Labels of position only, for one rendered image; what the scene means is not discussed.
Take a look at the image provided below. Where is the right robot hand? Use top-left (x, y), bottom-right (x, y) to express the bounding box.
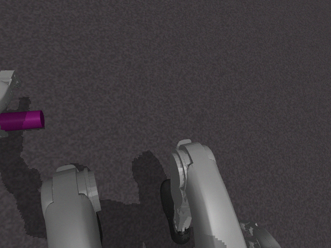
top-left (238, 219), bottom-right (281, 248)

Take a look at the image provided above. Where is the can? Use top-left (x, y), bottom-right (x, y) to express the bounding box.
top-left (0, 110), bottom-right (44, 131)

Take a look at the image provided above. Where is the right robot foot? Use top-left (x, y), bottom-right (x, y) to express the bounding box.
top-left (160, 179), bottom-right (190, 244)

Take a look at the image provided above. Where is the left robot hand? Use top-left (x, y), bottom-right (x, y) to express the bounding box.
top-left (0, 70), bottom-right (22, 138)

